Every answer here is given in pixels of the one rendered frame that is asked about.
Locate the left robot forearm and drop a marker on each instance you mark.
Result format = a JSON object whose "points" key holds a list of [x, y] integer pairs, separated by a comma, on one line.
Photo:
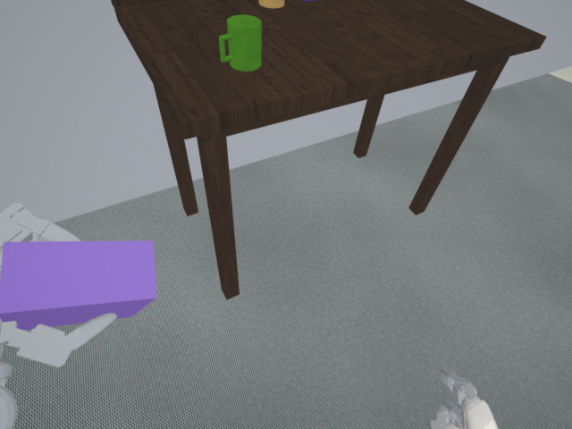
{"points": [[8, 404]]}

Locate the table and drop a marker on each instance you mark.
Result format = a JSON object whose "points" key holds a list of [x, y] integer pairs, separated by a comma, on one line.
{"points": [[316, 55]]}

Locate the left robot hand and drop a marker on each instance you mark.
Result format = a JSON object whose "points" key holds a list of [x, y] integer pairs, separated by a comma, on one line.
{"points": [[43, 344]]}

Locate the right robot hand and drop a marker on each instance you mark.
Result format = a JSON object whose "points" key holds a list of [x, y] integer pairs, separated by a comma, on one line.
{"points": [[474, 413]]}

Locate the sponge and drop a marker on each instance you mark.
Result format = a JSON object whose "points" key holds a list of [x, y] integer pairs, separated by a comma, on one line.
{"points": [[70, 282]]}

